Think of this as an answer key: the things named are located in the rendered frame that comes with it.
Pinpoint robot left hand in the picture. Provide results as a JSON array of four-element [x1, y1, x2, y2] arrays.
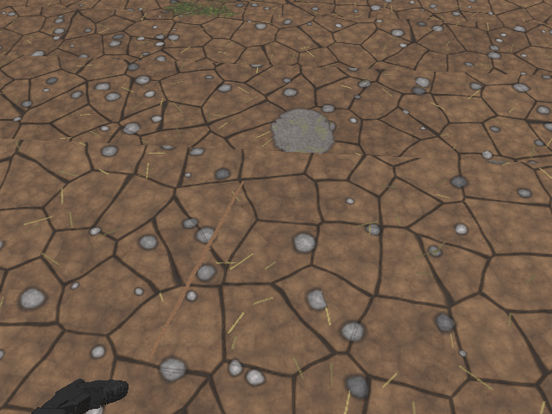
[[31, 379, 129, 414]]

